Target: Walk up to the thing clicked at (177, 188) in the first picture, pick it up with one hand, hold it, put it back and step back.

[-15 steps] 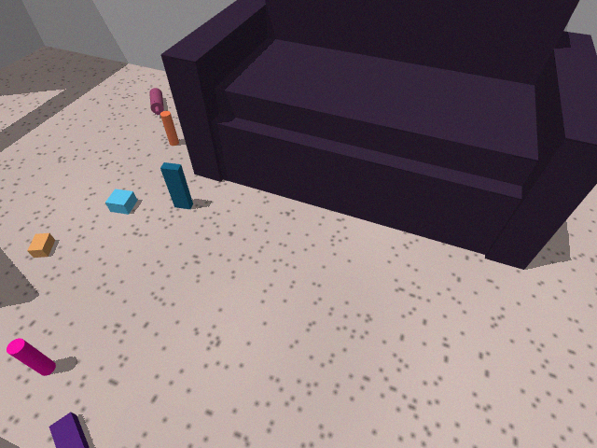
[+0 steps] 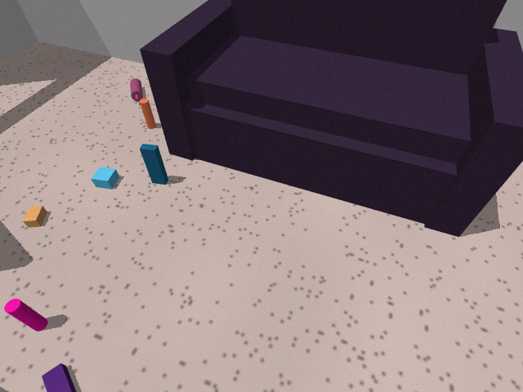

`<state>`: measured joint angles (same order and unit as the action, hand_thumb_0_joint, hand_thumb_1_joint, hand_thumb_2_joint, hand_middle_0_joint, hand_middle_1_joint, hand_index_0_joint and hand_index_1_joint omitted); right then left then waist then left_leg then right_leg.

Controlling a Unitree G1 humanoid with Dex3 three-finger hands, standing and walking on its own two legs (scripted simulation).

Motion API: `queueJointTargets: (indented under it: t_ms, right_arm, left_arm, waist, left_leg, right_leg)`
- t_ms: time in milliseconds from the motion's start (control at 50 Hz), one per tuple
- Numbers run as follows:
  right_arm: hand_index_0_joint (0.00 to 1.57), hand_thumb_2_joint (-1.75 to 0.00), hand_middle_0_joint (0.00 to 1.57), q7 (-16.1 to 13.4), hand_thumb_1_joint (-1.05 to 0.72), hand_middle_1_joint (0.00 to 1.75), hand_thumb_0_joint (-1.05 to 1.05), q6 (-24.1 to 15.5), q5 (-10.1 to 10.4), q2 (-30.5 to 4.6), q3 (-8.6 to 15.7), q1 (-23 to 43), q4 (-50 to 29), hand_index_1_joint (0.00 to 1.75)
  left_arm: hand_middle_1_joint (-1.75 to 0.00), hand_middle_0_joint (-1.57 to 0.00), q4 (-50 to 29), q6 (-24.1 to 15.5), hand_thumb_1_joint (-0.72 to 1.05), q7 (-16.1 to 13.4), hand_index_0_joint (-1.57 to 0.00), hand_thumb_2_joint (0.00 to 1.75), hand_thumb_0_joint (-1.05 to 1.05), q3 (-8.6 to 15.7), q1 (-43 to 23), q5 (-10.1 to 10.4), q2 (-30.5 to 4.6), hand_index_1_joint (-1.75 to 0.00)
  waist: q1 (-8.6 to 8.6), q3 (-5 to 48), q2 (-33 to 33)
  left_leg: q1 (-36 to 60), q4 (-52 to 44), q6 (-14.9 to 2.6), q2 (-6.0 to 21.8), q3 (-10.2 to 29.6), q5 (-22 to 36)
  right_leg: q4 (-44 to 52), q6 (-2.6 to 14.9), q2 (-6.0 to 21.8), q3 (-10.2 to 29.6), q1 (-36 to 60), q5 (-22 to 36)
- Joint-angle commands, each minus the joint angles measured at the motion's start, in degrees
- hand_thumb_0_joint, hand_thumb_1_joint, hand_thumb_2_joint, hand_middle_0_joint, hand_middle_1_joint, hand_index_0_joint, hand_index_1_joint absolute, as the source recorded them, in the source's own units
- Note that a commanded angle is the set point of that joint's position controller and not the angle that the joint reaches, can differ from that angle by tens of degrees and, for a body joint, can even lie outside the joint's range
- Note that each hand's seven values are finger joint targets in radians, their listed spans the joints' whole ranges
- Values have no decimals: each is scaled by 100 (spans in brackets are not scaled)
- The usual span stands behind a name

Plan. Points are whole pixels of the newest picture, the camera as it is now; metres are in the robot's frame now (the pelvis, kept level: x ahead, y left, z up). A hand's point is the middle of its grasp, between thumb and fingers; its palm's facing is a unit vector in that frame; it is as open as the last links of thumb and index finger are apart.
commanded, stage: stand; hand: left
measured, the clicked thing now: (154, 165) +1.25 +0.52 -0.66
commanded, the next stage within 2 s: walk up in 0.82 s
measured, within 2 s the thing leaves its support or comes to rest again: neither
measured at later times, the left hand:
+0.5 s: hand out of the picture +0.08 +0.25 -0.16, palm faces -0.03 -0.94 -0.34, open 7.4 cm
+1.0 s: hand out of the picture +0.07 +0.29 -0.15, palm faces +0.09 -0.93 -0.36, open 7.4 cm
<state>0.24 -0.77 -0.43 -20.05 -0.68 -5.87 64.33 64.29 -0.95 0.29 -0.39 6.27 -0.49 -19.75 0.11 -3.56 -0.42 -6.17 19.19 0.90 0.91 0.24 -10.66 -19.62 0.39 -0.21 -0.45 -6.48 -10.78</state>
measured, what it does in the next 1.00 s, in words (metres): lifts its left foot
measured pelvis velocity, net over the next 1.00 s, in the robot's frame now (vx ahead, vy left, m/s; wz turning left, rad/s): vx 0.03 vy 0.02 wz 0.08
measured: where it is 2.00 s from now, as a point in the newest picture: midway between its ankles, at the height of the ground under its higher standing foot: (230, 336)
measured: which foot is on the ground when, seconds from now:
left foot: down 0.00-0.88, up 0.90-1.00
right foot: down 0.00-1.00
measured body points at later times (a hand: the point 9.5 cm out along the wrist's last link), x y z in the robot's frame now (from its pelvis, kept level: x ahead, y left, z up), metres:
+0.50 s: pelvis +0.01 +0.00 +0.00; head +0.02 +0.00 +0.45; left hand +0.08 +0.30 -0.13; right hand +0.08 -0.30 -0.14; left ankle +0.00 +0.13 -0.75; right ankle +0.00 -0.11 -0.75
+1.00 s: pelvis +0.03 +0.02 -0.01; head +0.03 +0.02 +0.44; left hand +0.07 +0.34 -0.12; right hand +0.12 -0.30 -0.13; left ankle +0.03 +0.15 -0.71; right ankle +0.00 -0.11 -0.75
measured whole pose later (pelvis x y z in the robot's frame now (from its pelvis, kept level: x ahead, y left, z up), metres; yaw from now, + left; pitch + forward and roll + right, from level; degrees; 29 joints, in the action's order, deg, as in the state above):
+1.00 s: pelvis +0.03 +0.02 -0.01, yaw +5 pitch -2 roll -1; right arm 4.2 0.0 -2.4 -23.7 3.8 -12.2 59.1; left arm 57.4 -4.0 2.6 4.1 11.8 -2.3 -21.9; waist 1.7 -2.0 -1.4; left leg -21.4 46.8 -1.0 2.9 0.5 -22.9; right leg -21.5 1.9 1.0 -4.6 -4.5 -15.8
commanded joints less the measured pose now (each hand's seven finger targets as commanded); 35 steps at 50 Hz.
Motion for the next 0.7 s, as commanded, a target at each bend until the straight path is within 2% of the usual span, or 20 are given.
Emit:
queueJointTargets:
  t_ms: [0,280,400,440,680]
  right_arm:
    - [20,-90,20,-76,-90,30,0,-102,9,-1185,256,210,-320,30]
    - [20,-90,20,-78,-90,30,0,-103,3,-1185,246,196,-319,30]
    - [20,-90,20,-72,-90,30,0,-98,7,-1179,243,148,-312,30]
    - [20,-90,20,-77,-90,30,0,-103,1,-1174,239,154,-325,30]
    - [20,-90,20,-86,-90,30,0,-102,1,-1180,253,130,-334,30]
  left_arm:
    - [-30,-20,-356,-106,90,-88,-20,90,0,228,-163,6,-1240,-30]
    - [-30,-20,-341,-98,90,-93,-20,90,0,237,-196,9,-1239,-30]
    - [-30,-20,-322,-102,90,-94,-20,90,0,242,-180,26,-1255,-30]
    - [-30,-20,-330,-103,90,-87,-20,90,0,235,-175,3,-1237,-30]
    - [-30,-20,-336,-107,90,-99,-20,90,0,241,-180,-4,-1267,-30]
  waist:
    - [-5,513,48]
    - [6,568,22]
    - [8,493,67]
    - [4,548,13]
    - [-15,597,108]
  left_leg:
    - [109,-254,-210,620,483,767]
    - [94,-264,-208,637,492,873]
    - [71,-329,-193,632,514,843]
    - [84,-288,-210,637,506,907]
    - [195,-276,-199,651,483,990]
  right_leg:
    - [349,126,747,569,1,792]
    - [356,131,773,577,130,932]
    - [385,118,753,551,98,791]
    - [375,117,764,554,123,944]
    - [363,120,774,545,146,1035]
